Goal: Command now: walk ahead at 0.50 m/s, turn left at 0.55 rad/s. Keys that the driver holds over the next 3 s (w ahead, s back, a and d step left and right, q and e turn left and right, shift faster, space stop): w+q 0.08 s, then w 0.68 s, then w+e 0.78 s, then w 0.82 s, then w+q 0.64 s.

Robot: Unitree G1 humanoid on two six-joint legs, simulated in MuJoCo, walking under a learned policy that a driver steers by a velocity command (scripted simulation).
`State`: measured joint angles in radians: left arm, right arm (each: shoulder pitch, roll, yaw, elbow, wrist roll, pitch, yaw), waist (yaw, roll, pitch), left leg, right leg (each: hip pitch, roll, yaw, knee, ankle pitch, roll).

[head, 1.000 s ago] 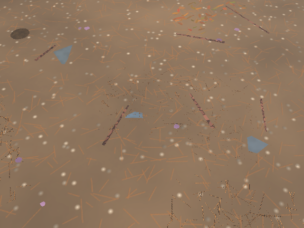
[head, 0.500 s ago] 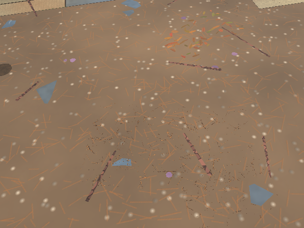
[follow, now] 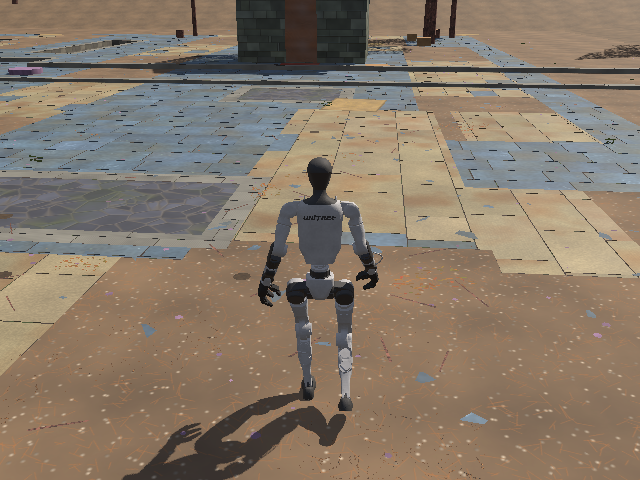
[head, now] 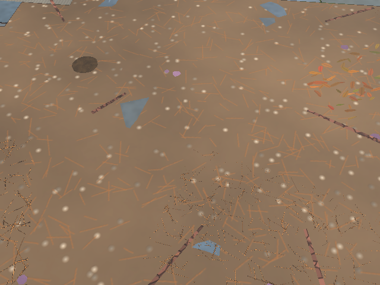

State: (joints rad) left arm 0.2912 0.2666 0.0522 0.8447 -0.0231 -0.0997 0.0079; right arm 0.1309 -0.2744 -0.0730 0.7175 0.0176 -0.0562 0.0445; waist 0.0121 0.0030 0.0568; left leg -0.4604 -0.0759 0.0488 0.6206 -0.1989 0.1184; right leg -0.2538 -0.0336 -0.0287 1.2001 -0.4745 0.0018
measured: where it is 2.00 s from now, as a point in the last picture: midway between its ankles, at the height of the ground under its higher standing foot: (208, 134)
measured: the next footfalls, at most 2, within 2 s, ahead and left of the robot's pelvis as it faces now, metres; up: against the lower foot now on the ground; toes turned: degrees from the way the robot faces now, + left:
right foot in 0.42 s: +0.43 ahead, -0.11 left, +0.00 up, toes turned +9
left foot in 0.94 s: +0.67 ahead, +0.17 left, +0.00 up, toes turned +6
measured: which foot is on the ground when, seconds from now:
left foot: down 0.00-0.42, up 0.44-0.92, down 0.94-1.00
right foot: up 0.00-0.40, down 0.42-0.96, up 0.98-1.00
